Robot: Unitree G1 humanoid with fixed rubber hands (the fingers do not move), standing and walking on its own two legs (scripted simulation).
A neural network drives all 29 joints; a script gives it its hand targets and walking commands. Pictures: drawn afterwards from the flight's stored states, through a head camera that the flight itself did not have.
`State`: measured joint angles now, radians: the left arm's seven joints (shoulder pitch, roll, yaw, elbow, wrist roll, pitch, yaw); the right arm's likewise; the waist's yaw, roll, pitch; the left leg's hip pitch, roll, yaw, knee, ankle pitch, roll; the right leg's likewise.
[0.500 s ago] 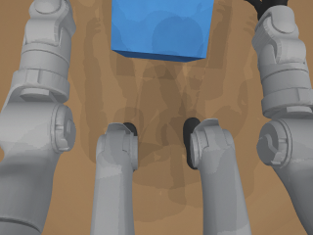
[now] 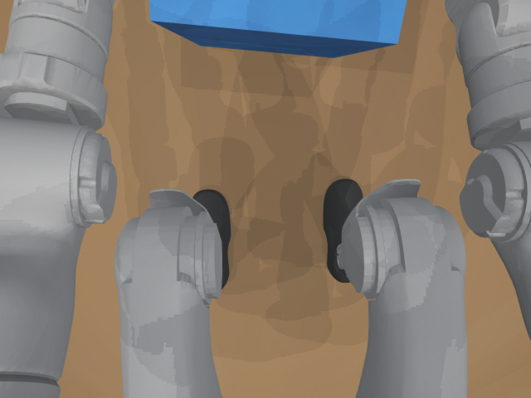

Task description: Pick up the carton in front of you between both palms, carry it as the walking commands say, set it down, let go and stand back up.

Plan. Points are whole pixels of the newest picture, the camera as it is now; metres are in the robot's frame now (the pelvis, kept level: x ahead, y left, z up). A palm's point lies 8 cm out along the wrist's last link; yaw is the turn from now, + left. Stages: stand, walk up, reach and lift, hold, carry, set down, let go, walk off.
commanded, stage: reach and lift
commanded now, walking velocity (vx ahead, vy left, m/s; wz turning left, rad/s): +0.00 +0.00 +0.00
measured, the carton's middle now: out of the picture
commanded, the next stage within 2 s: none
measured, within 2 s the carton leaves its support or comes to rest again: leaves its support in 0.70 s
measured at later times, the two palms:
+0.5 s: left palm out of the picture +0.57 +0.14 -0.17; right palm out of the picture +0.55 -0.16 -0.17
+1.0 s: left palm out of the picture +0.53 +0.15 -0.02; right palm out of the picture +0.52 -0.15 -0.02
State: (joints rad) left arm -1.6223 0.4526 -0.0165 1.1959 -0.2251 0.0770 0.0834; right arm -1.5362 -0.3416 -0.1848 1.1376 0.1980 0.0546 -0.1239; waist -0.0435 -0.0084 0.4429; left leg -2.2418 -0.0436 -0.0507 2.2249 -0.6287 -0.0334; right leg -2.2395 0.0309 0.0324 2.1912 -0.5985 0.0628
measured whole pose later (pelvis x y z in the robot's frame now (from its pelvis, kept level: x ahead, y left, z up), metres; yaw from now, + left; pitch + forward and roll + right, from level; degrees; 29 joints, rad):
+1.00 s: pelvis -0.01 -0.01 +0.05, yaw +2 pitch +43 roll -1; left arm -1.26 0.12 0.40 0.86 0.16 0.34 0.06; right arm -1.20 -0.05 -0.51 0.77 -0.16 0.34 -0.09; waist -0.02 0.00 -0.04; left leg -2.19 -0.11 -0.08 2.00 -0.56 -0.07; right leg -2.19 0.09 0.08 1.99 -0.55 0.08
